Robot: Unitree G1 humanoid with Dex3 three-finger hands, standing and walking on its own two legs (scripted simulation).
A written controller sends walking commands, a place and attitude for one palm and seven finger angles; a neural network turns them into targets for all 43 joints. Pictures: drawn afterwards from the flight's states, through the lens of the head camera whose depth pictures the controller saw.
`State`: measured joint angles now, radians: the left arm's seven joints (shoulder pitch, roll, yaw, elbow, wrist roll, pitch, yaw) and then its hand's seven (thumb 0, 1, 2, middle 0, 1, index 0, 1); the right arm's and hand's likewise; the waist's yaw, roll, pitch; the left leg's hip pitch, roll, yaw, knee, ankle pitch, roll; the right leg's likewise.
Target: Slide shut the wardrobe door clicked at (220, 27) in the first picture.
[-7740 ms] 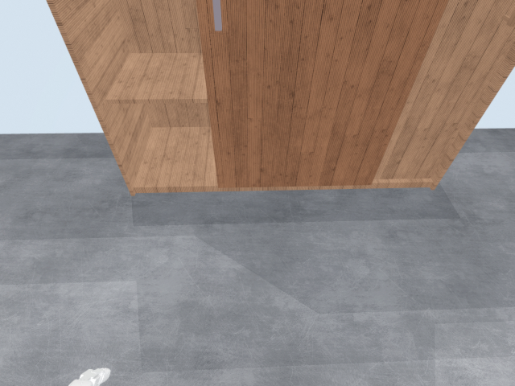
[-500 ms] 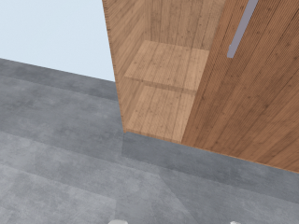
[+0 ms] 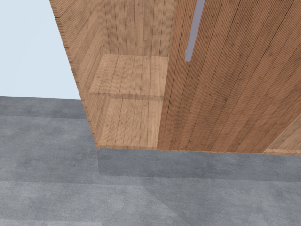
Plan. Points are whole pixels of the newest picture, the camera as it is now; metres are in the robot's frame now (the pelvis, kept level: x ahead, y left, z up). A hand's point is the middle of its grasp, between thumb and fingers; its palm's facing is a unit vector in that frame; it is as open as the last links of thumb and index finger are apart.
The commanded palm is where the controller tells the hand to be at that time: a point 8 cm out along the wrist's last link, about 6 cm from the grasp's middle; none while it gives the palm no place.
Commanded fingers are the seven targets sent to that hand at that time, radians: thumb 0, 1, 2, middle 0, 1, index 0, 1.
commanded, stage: take the last steps up to it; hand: right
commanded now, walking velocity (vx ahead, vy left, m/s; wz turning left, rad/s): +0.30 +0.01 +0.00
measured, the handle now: (194, 20) +0.74 -0.14 +0.22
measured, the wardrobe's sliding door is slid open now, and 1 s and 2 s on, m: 0.44 0.44 0.44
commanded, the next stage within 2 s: come to a stop and stand still in 0.68 s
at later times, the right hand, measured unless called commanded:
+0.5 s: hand (212, 216) +0.20 -0.20 -0.18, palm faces -0.04 +0.98 -0.18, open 7.4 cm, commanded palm none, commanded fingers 0.00 -0.90 -0.90 0.20 0.30 0.20 0.30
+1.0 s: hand (197, 192) +0.28 -0.17 -0.20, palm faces +0.05 +0.98 -0.17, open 7.3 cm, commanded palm none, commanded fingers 0.00 -0.90 -0.90 0.20 0.30 0.20 0.30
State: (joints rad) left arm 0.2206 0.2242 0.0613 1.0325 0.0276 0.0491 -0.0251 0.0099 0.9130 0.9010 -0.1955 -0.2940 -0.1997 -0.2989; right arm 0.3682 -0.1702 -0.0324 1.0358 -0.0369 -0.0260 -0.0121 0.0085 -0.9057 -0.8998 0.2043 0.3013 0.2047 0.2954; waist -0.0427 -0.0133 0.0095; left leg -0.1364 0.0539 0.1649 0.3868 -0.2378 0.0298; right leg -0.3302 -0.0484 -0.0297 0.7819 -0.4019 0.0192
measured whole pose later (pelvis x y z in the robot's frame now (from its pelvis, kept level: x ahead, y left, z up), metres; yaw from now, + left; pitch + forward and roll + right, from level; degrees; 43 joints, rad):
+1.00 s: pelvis +0.27 +0.00 -0.01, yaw +1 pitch -3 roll +2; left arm 0.18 0.16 0.02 1.06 0.01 -0.01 0.03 0.01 0.94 0.90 -0.20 -0.29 -0.20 -0.30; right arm 0.25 -0.17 -0.03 1.10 -0.01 0.02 -0.04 0.00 -0.92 -0.90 0.20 0.30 0.20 0.29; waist -0.03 0.02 0.04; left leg -0.17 0.02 0.15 0.51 -0.29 0.01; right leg -0.30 -0.05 -0.08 0.55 -0.19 -0.02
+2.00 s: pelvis +0.23 +0.01 -0.01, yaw +2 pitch -1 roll +1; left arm 0.34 0.14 0.00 1.06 0.02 -0.01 0.01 0.01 0.91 0.90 -0.20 -0.29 -0.20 -0.30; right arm 0.32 -0.12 0.01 1.11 -0.02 -0.01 -0.04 0.01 -0.91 -0.90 0.20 0.30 0.20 0.30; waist 0.03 -0.03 0.02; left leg -0.23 0.01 0.06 0.54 -0.28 0.00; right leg -0.30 -0.02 -0.01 0.58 -0.26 0.00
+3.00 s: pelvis +0.27 -0.01 -0.01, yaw +3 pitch -1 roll +0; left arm 0.28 0.14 -0.01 1.13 0.01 -0.02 0.03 0.01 0.92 0.90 -0.20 -0.29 -0.20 -0.30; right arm 0.30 -0.15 0.00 1.12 -0.02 -0.01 -0.04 0.01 -0.91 -0.90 0.20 0.30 0.20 0.29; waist 0.00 0.02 0.02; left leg -0.15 0.05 0.02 0.46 -0.30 -0.04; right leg -0.20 0.02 -0.05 0.48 -0.27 -0.04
